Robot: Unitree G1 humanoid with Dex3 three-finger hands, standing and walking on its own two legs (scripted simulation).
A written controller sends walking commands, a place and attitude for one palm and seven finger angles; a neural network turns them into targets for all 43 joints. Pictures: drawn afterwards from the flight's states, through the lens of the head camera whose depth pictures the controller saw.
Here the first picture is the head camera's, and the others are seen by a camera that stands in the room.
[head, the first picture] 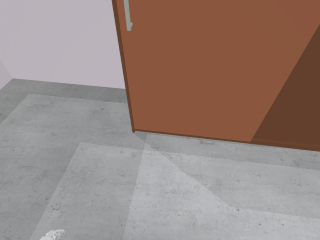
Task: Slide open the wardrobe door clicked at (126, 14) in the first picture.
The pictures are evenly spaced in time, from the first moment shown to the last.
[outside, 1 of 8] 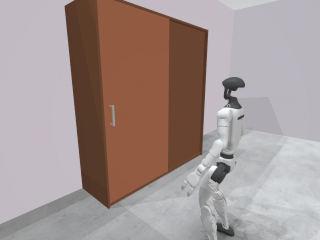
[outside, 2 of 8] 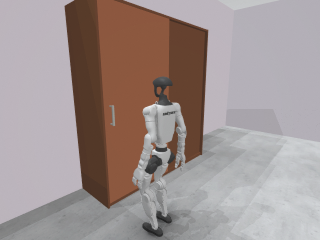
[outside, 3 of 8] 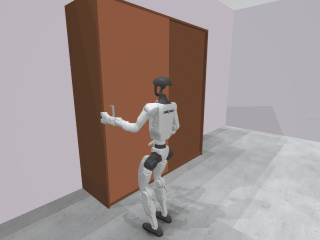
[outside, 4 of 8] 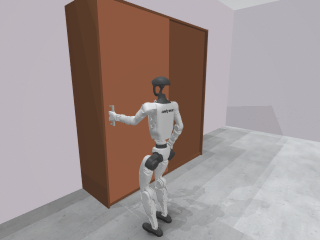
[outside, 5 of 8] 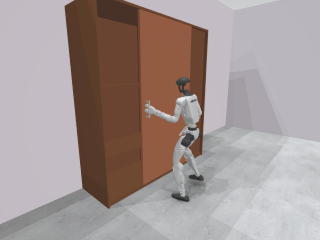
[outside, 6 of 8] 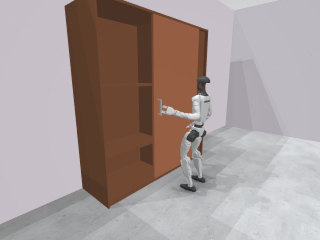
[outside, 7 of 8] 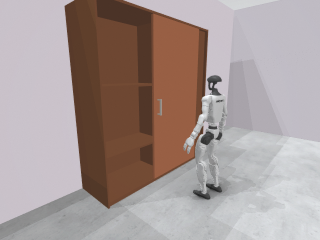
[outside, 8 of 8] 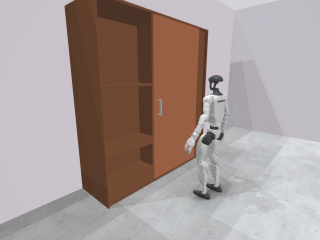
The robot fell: no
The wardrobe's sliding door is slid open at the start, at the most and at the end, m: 0.00 0.65 0.65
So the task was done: yes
